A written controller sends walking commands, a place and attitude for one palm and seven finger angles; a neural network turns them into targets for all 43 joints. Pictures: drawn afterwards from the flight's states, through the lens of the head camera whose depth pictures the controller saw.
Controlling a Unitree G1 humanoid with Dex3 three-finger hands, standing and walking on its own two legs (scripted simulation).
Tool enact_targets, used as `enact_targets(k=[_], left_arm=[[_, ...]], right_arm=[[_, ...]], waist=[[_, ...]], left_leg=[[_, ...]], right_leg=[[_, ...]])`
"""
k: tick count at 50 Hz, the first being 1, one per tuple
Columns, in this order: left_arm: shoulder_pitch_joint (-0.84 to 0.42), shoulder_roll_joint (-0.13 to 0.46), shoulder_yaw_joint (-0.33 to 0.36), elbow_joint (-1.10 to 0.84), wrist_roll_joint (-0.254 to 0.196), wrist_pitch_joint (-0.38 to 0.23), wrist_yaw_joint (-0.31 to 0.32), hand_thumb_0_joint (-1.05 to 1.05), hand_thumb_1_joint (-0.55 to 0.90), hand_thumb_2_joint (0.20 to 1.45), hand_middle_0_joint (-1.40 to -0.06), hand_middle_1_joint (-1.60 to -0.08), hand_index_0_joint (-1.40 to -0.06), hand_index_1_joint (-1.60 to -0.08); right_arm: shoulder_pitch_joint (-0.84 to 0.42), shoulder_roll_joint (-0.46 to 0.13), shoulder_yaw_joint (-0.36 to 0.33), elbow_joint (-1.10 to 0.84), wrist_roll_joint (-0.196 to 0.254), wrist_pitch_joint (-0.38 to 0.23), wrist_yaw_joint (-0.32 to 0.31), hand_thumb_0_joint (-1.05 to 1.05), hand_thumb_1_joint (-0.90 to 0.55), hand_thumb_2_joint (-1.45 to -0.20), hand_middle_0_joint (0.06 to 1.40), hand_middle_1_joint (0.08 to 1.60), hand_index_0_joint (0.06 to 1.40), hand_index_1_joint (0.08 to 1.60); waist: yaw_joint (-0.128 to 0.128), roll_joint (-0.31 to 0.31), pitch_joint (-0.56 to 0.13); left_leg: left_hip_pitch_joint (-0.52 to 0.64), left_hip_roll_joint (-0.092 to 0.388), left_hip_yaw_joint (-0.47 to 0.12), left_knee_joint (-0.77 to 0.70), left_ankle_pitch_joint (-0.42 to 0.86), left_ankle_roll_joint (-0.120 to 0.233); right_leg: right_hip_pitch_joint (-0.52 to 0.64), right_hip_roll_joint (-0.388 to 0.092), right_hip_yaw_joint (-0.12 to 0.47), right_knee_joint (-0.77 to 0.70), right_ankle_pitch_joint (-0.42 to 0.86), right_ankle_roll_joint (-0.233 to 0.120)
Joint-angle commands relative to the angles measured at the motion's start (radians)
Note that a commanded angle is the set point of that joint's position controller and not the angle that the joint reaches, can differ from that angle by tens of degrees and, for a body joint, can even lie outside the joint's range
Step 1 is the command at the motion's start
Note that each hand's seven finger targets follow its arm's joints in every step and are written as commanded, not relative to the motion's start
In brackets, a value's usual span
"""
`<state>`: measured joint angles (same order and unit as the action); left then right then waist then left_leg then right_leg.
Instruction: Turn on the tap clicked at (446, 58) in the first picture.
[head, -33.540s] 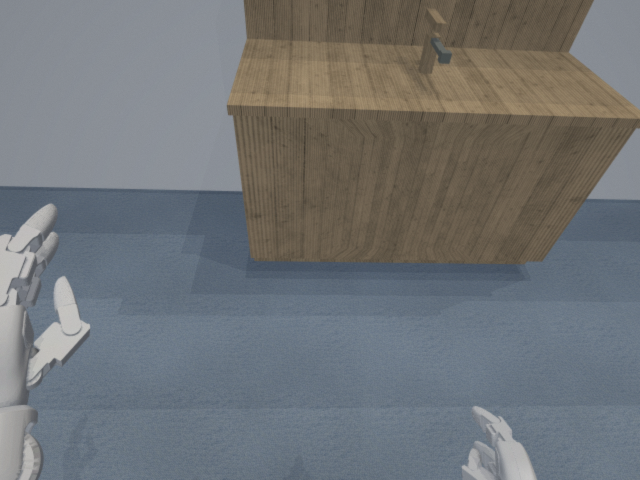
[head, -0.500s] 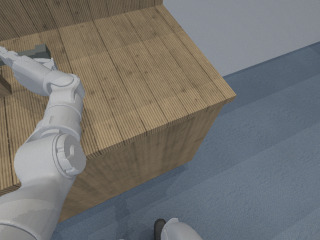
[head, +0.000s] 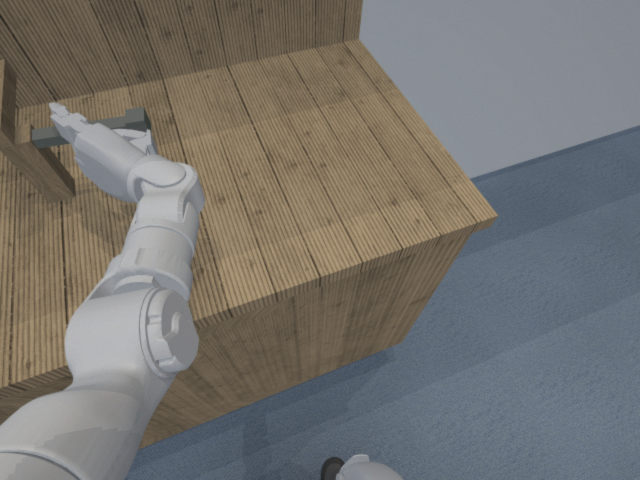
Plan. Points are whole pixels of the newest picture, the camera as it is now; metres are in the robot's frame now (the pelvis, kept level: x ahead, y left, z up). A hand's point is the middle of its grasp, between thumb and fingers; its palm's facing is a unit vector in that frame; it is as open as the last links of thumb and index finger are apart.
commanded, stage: lift the hand up off the lever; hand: left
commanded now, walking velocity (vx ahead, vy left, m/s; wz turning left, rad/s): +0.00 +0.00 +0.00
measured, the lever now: (138, 123) +0.57 +0.20 +0.10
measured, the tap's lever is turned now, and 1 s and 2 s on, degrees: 83 83 83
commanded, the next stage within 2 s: draw the hand back beside the body in 1.58 s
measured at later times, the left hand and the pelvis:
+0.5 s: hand (141, 134) +0.50 +0.17 +0.14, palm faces +0.79 -0.60 -0.13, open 7.8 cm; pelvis -0.01 -0.01 +0.01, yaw +0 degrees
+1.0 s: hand (141, 123) +0.49 +0.16 +0.17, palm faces +0.80 -0.59 -0.14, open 7.8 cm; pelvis -0.02 -0.02 +0.01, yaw +0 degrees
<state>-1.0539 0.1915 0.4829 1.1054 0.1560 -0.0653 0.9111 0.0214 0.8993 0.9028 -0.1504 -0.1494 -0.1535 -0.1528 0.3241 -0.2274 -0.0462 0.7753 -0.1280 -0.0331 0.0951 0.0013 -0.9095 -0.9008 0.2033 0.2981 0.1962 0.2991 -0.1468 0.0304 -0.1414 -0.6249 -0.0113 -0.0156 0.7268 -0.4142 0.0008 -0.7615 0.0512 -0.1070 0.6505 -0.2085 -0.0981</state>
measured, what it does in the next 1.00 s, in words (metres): stands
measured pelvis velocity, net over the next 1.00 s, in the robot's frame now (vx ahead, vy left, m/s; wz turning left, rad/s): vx -0.02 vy -0.02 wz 0.00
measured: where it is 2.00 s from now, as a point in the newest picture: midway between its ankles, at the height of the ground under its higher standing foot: outside the picture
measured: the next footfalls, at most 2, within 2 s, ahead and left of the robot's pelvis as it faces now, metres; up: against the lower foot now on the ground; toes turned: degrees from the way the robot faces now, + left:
none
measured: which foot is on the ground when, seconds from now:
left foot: down 0.00-1.00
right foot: down 0.00-1.00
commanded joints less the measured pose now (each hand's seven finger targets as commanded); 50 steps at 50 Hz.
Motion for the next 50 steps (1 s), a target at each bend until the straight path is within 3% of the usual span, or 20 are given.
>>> enact_targets(k=[1, 3, 6, 12, 13, 15, 18, 21, 24, 27, 28, 31, 33, 36, 38, 40, 43, 46, 48, 50], left_arm=[[-0.506, 0.194, -0.040, -0.270, 0.035, -0.048, 0.015, 0.000, 0.900, 0.900, -0.150, -0.150, -0.150, -0.150], [-0.491, 0.206, -0.030, -0.283, 0.040, -0.040, 0.016, 0.000, 0.900, 0.900, -0.150, -0.150, -0.150, -0.150], [-0.487, 0.154, -0.076, -0.303, 0.048, -0.026, 0.011, 0.000, 0.900, 0.900, -0.150, -0.150, -0.150, -0.150], [-0.472, 0.162, -0.060, -0.308, 0.026, 0.005, 0.010, 0.000, 0.900, 0.900, -0.150, -0.150, -0.150, -0.150], [-0.461, 0.178, -0.045, -0.308, 0.026, 0.007, 0.009, 0.000, 0.900, 0.900, -0.150, -0.150, -0.150, -0.150], [-0.460, 0.135, -0.082, -0.302, 0.027, 0.017, 0.007, 0.000, 0.900, 0.900, -0.150, -0.150, -0.150, -0.150], [-0.464, 0.177, -0.049, -0.278, 0.034, 0.029, 0.012, 0.000, 0.900, 0.900, -0.150, -0.150, -0.150, -0.150], [-0.495, 0.139, -0.086, -0.285, 0.028, 0.038, 0.011, 0.000, 0.900, 0.900, -0.150, -0.150, -0.150, -0.150], [-0.507, 0.189, -0.054, -0.266, 0.030, 0.042, 0.014, 0.000, 0.900, 0.900, -0.150, -0.150, -0.150, -0.150], [-0.519, 0.200, -0.051, -0.286, 0.033, 0.041, 0.016, 0.000, 0.900, 0.900, -0.150, -0.150, -0.150, -0.150], [-0.518, 0.224, -0.035, -0.301, 0.039, 0.037, 0.017, 0.000, 0.900, 0.900, -0.150, -0.150, -0.150, -0.150], [-0.534, 0.169, -0.086, -0.283, 0.043, 0.043, 0.013, 0.000, 0.900, 0.900, -0.150, -0.150, -0.150, -0.150], [-0.503, 0.206, -0.053, -0.276, 0.032, 0.049, 0.007, 0.000, 0.900, 0.900, -0.150, -0.150, -0.150, -0.150], [-0.530, 0.215, -0.050, -0.270, 0.014, 0.060, 0.003, 0.000, 0.900, 0.900, -0.150, -0.150, -0.150, -0.150], [-0.517, 0.242, -0.028, -0.294, 0.010, 0.060, 0.001, 0.000, 0.900, 0.900, -0.150, -0.150, -0.150, -0.150], [-0.527, 0.201, -0.066, -0.280, 0.018, 0.064, 0.002, 0.000, 0.900, 0.900, -0.150, -0.150, -0.150, -0.150], [-0.512, 0.243, -0.033, -0.278, 0.027, 0.070, 0.007, 0.000, 0.900, 0.900, -0.150, -0.150, -0.150, -0.150], [-0.542, 0.212, -0.065, -0.276, 0.020, 0.078, 0.005, 0.000, 0.900, 0.900, -0.150, -0.150, -0.150, -0.150], [-0.552, 0.233, -0.050, -0.259, 0.022, 0.083, 0.005, 0.000, 0.900, 0.900, -0.150, -0.150, -0.150, -0.150], [-0.555, 0.261, -0.033, -0.270, 0.018, 0.086, 0.005, 0.000, 0.900, 0.900, -0.150, -0.150, -0.150, -0.150]], right_arm=[[0.122, -0.150, -0.051, -0.057, 0.002, -0.010, -0.009, 0.000, -0.900, -0.900, 0.200, 0.300, 0.200, 0.300], [0.113, -0.152, -0.050, -0.055, 0.002, -0.005, -0.013, 0.000, -0.900, -0.900, 0.200, 0.300, 0.200, 0.300], [0.107, -0.144, -0.052, -0.055, 0.001, -0.005, -0.011, 0.000, -0.900, -0.900, 0.200, 0.300, 0.200, 0.300], [0.084, -0.145, -0.051, -0.057, 0.010, -0.007, -0.023, 0.000, -0.900, -0.900, 0.200, 0.300, 0.200, 0.300], [0.081, -0.146, -0.052, -0.052, 0.010, -0.005, -0.026, 0.000, -0.900, -0.900, 0.200, 0.300, 0.200, 0.300], [0.074, -0.141, -0.049, -0.054, 0.012, -0.007, -0.026, 0.000, -0.900, -0.900, 0.200, 0.300, 0.200, 0.300], [0.069, -0.145, -0.048, -0.046, 0.012, -0.008, -0.032, 0.000, -0.900, -0.900, 0.200, 0.300, 0.200, 0.300], [0.059, -0.140, -0.045, -0.049, 0.016, -0.012, -0.033, 0.000, -0.900, -0.900, 0.200, 0.300, 0.200, 0.300], [0.050, -0.143, -0.044, -0.044, 0.020, -0.013, -0.041, 0.000, -0.900, -0.900, 0.200, 0.300, 0.200, 0.300], [0.050, -0.142, -0.045, -0.046, 0.021, -0.016, -0.043, 0.000, -0.900, -0.900, 0.200, 0.300, 0.200, 0.300], [0.048, -0.143, -0.046, -0.045, 0.021, -0.014, -0.045, 0.000, -0.900, -0.900, 0.200, 0.300, 0.200, 0.300], [0.051, -0.140, -0.044, -0.041, 0.020, -0.021, -0.041, 0.000, -0.900, -0.900, 0.200, 0.300, 0.200, 0.300], [0.045, -0.147, -0.047, -0.044, 0.025, -0.018, -0.046, 0.000, -0.900, -0.900, 0.200, 0.300, 0.200, 0.300], [0.043, -0.146, -0.046, -0.042, 0.031, -0.018, -0.052, 0.000, -0.900, -0.900, 0.200, 0.300, 0.200, 0.300], [0.035, -0.148, -0.047, -0.043, 0.034, -0.017, -0.055, 0.000, -0.900, -0.900, 0.200, 0.300, 0.200, 0.300], [0.039, -0.143, -0.042, -0.040, 0.033, -0.019, -0.052, 0.000, -0.900, -0.900, 0.200, 0.300, 0.200, 0.300], [0.034, -0.148, -0.045, -0.036, 0.034, -0.020, -0.053, 0.000, -0.900, -0.900, 0.200, 0.300, 0.200, 0.300], [0.029, -0.146, -0.044, -0.037, 0.038, -0.023, -0.055, 0.000, -0.900, -0.900, 0.200, 0.300, 0.200, 0.300], [0.028, -0.150, -0.044, -0.031, 0.038, -0.023, -0.059, 0.000, -0.900, -0.900, 0.200, 0.300, 0.200, 0.300], [0.030, -0.151, -0.046, -0.034, 0.040, -0.023, -0.061, 0.000, -0.900, -0.900, 0.200, 0.300, 0.200, 0.300]], waist=[[-0.005, -0.001, -0.466], [0.005, 0.023, -0.467], [0.001, 0.031, -0.455], [0.004, -0.027, -0.412], [0.012, -0.009, -0.410], [0.010, -0.017, -0.398], [0.015, -0.014, -0.375], [0.004, -0.037, -0.369], [0.006, -0.033, -0.356], [0.008, -0.045, -0.387], [0.020, -0.014, -0.414], [0.003, -0.013, -0.387], [0.014, -0.017, -0.394], [0.004, -0.059, -0.382], [0.023, -0.030, -0.405], [0.011, -0.037, -0.382], [0.023, -0.025, -0.376], [0.005, -0.060, -0.355], [0.010, -0.051, -0.333], [0.013, -0.058, -0.364]], left_leg=[[0.029, -0.014, 0.010, -0.064, 0.349, 0.009], [0.032, -0.015, 0.008, -0.070, 0.359, 0.006], [0.063, -0.011, 0.011, -0.073, 0.382, 0.001], [0.027, -0.016, 0.018, -0.099, 0.300, 0.012], [0.033, -0.016, 0.013, -0.105, 0.302, 0.011], [0.038, -0.015, 0.015, -0.113, 0.304, 0.009], [0.025, -0.019, 0.013, -0.122, 0.269, 0.013], [0.027, -0.020, 0.018, -0.128, 0.247, 0.017], [0.005, -0.023, 0.017, -0.132, 0.200, 0.024], [0.003, -0.024, 0.020, -0.131, 0.205, 0.026], [0.016, -0.025, 0.017, -0.132, 0.215, 0.024], [0.031, -0.021, 0.020, -0.134, 0.220, 0.022], [0.021, -0.023, 0.020, -0.138, 0.202, 0.025], [0.002, -0.025, 0.025, -0.145, 0.172, 0.030], [0.010, -0.027, 0.024, -0.152, 0.177, 0.029], [0.018, -0.023, 0.023, -0.156, 0.187, 0.030], [0.016, -0.023, 0.024, -0.160, 0.171, 0.030], [0.017, -0.022, 0.028, -0.167, 0.152, 0.033], [0.011, -0.023, 0.023, -0.172, 0.136, 0.034], [0.011, -0.024, 0.027, -0.170, 0.146, 0.035]], right_leg=[[0.511, -0.040, 0.086, -0.044, 0.293, 0.088], [0.525, -0.042, 0.084, -0.038, 0.306, 0.084], [0.505, -0.038, 0.079, -0.046, 0.301, 0.082], [0.546, -0.047, 0.093, -0.077, 0.256, 0.090], [0.547, -0.047, 0.091, -0.075, 0.252, 0.086], [0.536, -0.045, 0.086, -0.077, 0.243, 0.085], [0.535, -0.051, 0.092, -0.089, 0.205, 0.086], [0.532, -0.053, 0.098, -0.105, 0.182, 0.091], [0.531, -0.060, 0.115, -0.118, 0.131, 0.094], [0.563, -0.064, 0.124, -0.122, 0.150, 0.097], [0.570, -0.062, 0.121, -0.113, 0.158, 0.093], [0.534, -0.057, 0.110, -0.116, 0.153, 0.092], [0.555, -0.061, 0.120, -0.125, 0.136, 0.092], [0.582, -0.071, 0.142, -0.155, 0.102, 0.103], [0.602, -0.072, 0.146, -0.155, 0.110, 0.099], [0.581, -0.068, 0.134, -0.154, 0.119, 0.098], [0.581, -0.071, 0.142, -0.163, 0.083, 0.097], [0.571, -0.072, 0.145, -0.182, 0.043, 0.101], [0.559, -0.073, 0.148, -0.189, 0.006, 0.100], [0.590, -0.079, 0.161, -0.192, 0.025, 0.104]])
